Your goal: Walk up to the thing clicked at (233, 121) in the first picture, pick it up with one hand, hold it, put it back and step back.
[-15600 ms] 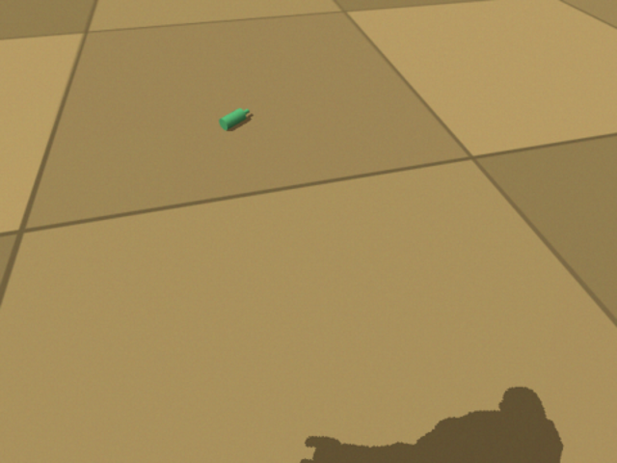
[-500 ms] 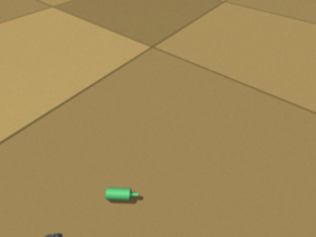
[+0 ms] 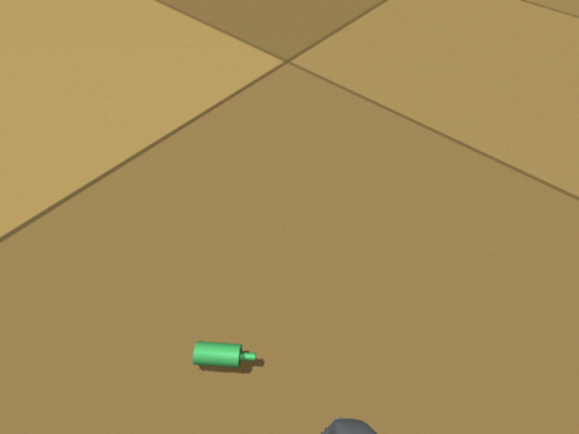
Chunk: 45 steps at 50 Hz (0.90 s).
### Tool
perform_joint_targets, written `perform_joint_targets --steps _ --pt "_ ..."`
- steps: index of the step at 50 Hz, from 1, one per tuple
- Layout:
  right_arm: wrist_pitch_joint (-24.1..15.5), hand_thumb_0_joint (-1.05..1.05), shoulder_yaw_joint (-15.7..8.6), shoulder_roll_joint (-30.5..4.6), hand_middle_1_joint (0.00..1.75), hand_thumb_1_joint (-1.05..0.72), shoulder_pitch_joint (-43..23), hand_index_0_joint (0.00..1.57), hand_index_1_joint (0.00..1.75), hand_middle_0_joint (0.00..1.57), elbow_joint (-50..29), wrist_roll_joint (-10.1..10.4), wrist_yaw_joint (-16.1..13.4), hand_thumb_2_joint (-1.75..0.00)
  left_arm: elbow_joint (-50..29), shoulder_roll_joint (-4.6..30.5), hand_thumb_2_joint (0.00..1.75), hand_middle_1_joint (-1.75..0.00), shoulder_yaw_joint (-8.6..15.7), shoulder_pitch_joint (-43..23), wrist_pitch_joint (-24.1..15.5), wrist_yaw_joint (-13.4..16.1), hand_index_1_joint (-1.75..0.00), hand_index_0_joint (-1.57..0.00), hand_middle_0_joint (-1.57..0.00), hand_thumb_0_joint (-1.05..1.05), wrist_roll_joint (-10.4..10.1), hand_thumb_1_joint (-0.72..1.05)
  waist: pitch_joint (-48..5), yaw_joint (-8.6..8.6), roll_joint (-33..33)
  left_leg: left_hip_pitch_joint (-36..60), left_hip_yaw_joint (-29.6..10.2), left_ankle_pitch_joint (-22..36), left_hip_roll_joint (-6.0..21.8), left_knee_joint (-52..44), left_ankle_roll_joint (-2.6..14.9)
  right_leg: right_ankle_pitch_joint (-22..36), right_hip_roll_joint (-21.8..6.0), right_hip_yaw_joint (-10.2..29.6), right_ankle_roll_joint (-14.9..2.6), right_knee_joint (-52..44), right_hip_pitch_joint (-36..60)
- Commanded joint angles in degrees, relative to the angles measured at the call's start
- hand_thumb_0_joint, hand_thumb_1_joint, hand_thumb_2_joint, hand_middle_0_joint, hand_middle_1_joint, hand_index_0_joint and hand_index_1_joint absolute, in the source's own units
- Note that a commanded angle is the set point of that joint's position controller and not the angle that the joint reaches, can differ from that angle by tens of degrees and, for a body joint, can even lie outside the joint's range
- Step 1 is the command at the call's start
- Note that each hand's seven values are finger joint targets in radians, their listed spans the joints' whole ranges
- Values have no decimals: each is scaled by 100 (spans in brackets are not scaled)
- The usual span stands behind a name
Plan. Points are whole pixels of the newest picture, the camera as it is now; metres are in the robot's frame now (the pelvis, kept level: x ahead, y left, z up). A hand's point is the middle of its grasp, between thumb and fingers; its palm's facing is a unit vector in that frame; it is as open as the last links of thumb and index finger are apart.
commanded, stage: walk up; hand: left
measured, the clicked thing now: (225, 354) +0.42 +0.19 -0.74
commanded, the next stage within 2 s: none
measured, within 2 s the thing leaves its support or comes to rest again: neither
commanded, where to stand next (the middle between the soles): +0.02 -0.01 m, yaw -3 degrees
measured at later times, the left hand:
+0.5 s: hand out of the picture +0.10 +0.26 -0.17, palm faces +0.05 -0.92 -0.38, open 7.4 cm
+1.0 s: hand out of the picture -0.04 +0.25 -0.13, palm faces -0.02 -0.89 -0.46, open 7.4 cm
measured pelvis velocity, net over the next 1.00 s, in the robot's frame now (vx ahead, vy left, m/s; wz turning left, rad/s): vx -0.07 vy -0.05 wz -0.02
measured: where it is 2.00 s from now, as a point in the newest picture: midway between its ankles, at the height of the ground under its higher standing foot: outside the picture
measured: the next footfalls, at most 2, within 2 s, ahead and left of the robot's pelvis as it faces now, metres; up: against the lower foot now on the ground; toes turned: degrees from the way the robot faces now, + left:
right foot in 0.12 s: +0.14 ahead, -0.14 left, +0.00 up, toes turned -1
left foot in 0.48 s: -0.05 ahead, +0.11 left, +0.00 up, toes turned +2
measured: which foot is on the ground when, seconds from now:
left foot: down 0.00-0.14, up 0.16-0.46, down 0.48-0.90, up 0.92-1.00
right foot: up 0.00-0.10, down 0.12-0.50, up 0.52-0.88, down 0.90-1.00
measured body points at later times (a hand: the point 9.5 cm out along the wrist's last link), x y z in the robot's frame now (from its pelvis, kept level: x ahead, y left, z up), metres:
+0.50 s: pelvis -0.06 -0.01 -0.04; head +0.01 +0.01 +0.40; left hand +0.10 +0.31 -0.14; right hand +0.06 -0.32 -0.15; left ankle -0.09 +0.11 -0.74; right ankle +0.10 -0.13 -0.74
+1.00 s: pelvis -0.07 -0.05 -0.01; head -0.08 -0.07 +0.44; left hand -0.04 +0.29 -0.10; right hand -0.02 -0.39 -0.13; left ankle -0.07 +0.09 -0.69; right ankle -0.07 -0.17 -0.74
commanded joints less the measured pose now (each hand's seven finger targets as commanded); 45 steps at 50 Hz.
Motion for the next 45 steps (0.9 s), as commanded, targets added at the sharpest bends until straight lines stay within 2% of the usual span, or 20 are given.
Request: perform_joint_targets --steps 1,3,5,6,7,8,13,21,23,24,25,26,28,29,33,36,39,43,44,45 --pt "145 0 -257 -1364 30 -90 -487 20 30 20 -532 124 -278 -90 -495 671 90 -30 178 -178 -57 118 -30 -20 -20 0 -27 90 -596 7 1214 -83 -450 5370 1149 168 815 955 66 -389 84 -898 436" --pt "349 0 -308 -1411 30 -90 -642 20 30 20 -709 192 -282 -90 -537 796 90 -30 258 5 17 177 -30 -20 -20 0 -47 90 -771 99 1279 -305 -379 5014 939 616 709 1490 169 -572 42 -1501 785" --pt "467 0 -258 -1198 30 -90 -698 20 30 20 -766 283 -272 -90 -511 993 90 -30 310 46 -2 191 -30 -20 -20 0 31 90 -982 189 608 -624 -265 3308 548 1248 378 3169 -34 -336 -96 -2164 1307" --pt "483 0 -194 -997 30 -90 -506 20 30 20 -804 332 -263 -90 -580 1315 90 -30 402 53 -25 203 -30 -20 -20 0 70 90 -1178 228 -263 -1018 -133 1927 126 2044 154 4773 -783 360 -358 -2257 1688" --pt "562 0 -157 -873 30 -90 -174 20 30 20 -759 323 -292 -90 -712 1513 90 -30 415 28 -27 210 -30 -20 -20 0 18 90 -1382 230 -1127 -1408 62 -1344 -566 3264 8 5992 -2078 1787 -1098 -2758 1772" --pt "683 0 -261 -1089 30 -90 -20 20 30 20 -676 257 -368 -90 -847 1688 90 -30 426 -118 -23 223 -30 -20 -20 0 66 90 -1395 187 -1238 -1257 -441 -2442 -494 4259 30 6117 -2526 2414 -1678 -2668 1340" --pt "748 0 -312 -1188 30 -90 78 20 30 20 -679 200 -304 -90 -1266 1130 90 -30 362 -754 94 353 -30 -20 -20 0 166 90 -1217 43 -685 -1577 -478 -1544 -348 4994 -169 4903 -1456 739 -1337 -2162 854" --pt "713 0 -364 -1156 30 -90 155 20 30 20 -700 7 -155 -90 -1467 1293 90 -30 425 -809 214 349 -30 -20 -20 0 173 90 -1591 63 -1125 -892 261 -1103 -88 1672 -142 3417 -1525 974 -1040 -1990 1072" --pt "671 0 -449 -1201 30 -90 415 20 30 20 -594 -117 -67 -90 -1476 1212 90 -30 410 -907 314 297 -30 -20 -20 0 125 90 -1243 -202 -676 20 171 -351 -48 494 75 1348 -1186 808 -563 -1624 -416" --pt "649 0 -516 -1610 30 -90 94 20 30 20 -767 -248 -35 -90 -1489 821 90 -30 322 -806 329 285 -30 -20 -20 0 75 90 -786 -228 990 -247 -1659 -821 1093 -547 484 -365 -180 309 -165 -298 -1549" --pt "640 0 -656 -2298 30 -90 -503 20 30 20 -1045 -162 -17 -90 -1553 1021 90 -30 416 -1129 312 379 -30 -20 -20 0 98 90 -573 -371 1898 -1659 -2889 -94 2371 -1130 1330 -1172 626 351 50 1104 -1105" --pt "563 0 -640 -2263 30 -90 -875 20 30 20 -1152 -136 -42 -90 -1483 1171 90 -30 521 -1347 310 397 -30 -20 -20 0 161 90 -244 -341 1540 -2329 -3237 250 2588 -1273 1710 -1076 619 964 53 2085 -806" --pt "402 0 -434 -1656 30 -90 -1513 20 30 20 -1221 -183 -176 -90 -1134 1004 90 -30 462 -597 329 309 -30 -20 -20 0 34 90 -355 259 398 -1586 -1539 1064 1536 -419 948 -44 794 1324 -23 2789 -1162" --pt "318 0 -444 -1616 30 -90 -1321 20 30 20 -1179 -158 -227 -90 -1057 1036 90 -30 475 -178 290 259 -30 -20 -20 0 46 90 -689 337 570 -791 -1311 649 1440 -329 848 332 699 1172 -29 2530 -1358" --pt "75 0 -575 -1669 30 -90 -179 20 30 20 -1001 -127 -91 -90 -1135 1212 90 -30 481 -348 -29 -71 -30 -20 -20 0 235 90 -1059 -373 1112 1446 -1931 -2327 1556 -881 1059 237 306 493 251 960 -2055" --pt "32 0 -625 -1882 30 -90 210 20 30 20 -993 -102 -9 -90 -1180 1339 90 -30 449 -504 -171 -140 -30 -20 -20 0 233 90 -321 -563 1015 1270 -2176 -2384 1977 -1239 1326 -50 154 514 249 240 -2114" --pt "37 0 -570 -1873 30 -90 128 20 30 20 -1101 -108 74 -90 -1032 1271 90 -30 402 -140 -324 -181 -30 -20 -20 0 187 90 -139 -444 1268 403 -1359 -1722 1762 -1199 1265 -229 70 -8 166 -661 -970" --pt "242 0 -491 -1631 30 -90 -591 20 30 20 -1377 -143 204 -90 -526 1068 90 -30 433 1493 -479 -77 -30 -20 -20 0 119 90 -475 394 1166 -924 -68 -1025 943 258 857 965 462 -924 79 -2595 1532" --pt "306 0 -376 -1239 30 -90 -438 20 30 20 -1427 -114 215 -90 -374 1280 90 -30 520 2027 -527 24 -30 -20 -20 0 129 90 -704 568 183 -1526 195 -1238 638 1427 677 1126 259 -484 139 -2972 2421" --pt "323 0 -270 -910 30 -90 -493 20 30 20 -1675 -91 242 -90 -417 1841 90 -30 670 2393 -573 111 -30 -20 -20 0 205 90 -613 712 -910 -3081 460 -1728 111 2901 310 -442 -917 1803 -234 -3391 3012"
